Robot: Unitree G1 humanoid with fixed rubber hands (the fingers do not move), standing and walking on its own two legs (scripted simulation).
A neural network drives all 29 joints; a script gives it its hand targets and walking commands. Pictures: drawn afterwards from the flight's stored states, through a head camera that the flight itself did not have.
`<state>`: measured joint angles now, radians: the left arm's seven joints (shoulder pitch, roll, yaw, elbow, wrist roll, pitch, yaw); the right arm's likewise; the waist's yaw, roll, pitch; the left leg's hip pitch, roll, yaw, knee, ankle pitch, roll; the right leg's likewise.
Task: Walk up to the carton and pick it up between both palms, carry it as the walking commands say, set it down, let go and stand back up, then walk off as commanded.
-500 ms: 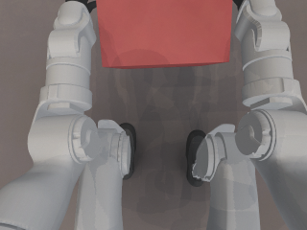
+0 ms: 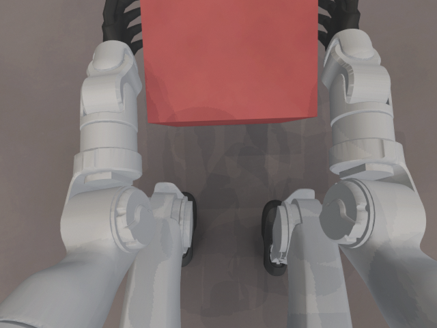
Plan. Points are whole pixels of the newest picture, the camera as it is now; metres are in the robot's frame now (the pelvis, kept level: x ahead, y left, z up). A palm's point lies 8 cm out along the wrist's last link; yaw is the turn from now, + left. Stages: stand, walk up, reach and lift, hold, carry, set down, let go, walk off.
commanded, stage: reach and lift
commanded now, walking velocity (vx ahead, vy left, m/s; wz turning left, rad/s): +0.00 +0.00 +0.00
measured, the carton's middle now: (227, 39) +0.57 +0.03 -0.17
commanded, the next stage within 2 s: none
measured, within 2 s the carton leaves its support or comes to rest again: neither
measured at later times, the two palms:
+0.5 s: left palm (97, 37) +0.50 +0.18 -0.02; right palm (368, 23) +0.53 -0.13 -0.02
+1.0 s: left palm (58, 24) +0.48 +0.18 +0.06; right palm (418, 4) +0.51 -0.13 +0.06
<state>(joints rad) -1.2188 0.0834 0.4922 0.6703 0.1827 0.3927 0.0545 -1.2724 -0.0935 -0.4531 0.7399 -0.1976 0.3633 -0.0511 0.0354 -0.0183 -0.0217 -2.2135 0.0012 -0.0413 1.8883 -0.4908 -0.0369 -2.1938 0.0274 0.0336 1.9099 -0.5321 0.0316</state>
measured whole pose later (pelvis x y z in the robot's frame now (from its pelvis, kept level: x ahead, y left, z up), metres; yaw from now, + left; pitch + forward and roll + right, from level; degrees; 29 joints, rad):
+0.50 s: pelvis +0.00 +0.00 +0.05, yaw +0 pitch +46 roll +0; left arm -1.12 0.02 0.53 0.60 0.24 0.44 0.03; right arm -1.17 -0.04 -0.48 0.68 -0.25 0.41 -0.03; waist 0.03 -0.02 -0.11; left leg -2.07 0.00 -0.04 1.73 -0.46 -0.03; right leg -2.05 0.03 0.04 1.75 -0.49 0.03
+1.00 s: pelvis +0.01 +0.00 +0.10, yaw +0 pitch +43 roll +0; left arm -0.99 -0.04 0.54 0.56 0.28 0.44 0.02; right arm -1.04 0.02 -0.50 0.64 -0.29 0.42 -0.01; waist 0.03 -0.02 -0.18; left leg -1.85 0.00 -0.03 1.54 -0.43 -0.03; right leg -1.84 0.02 0.04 1.56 -0.47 0.03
